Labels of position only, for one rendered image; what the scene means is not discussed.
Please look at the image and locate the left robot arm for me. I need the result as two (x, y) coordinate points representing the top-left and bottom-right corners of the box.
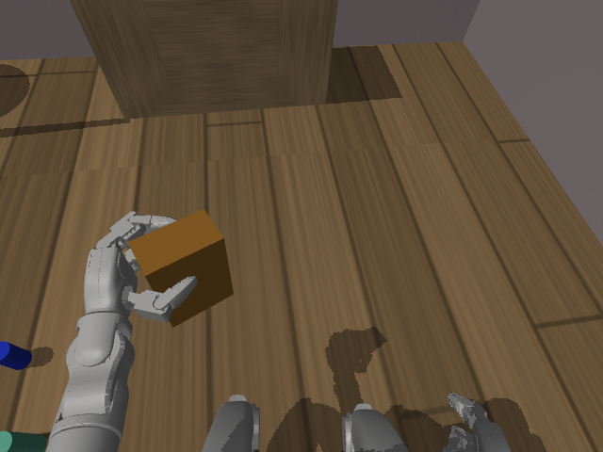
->
(45, 311), (135, 452)

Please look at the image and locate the left robot hand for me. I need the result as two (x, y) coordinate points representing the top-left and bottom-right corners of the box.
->
(84, 211), (198, 323)

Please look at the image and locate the right robot hand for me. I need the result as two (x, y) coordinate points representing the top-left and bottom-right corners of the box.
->
(443, 393), (512, 452)

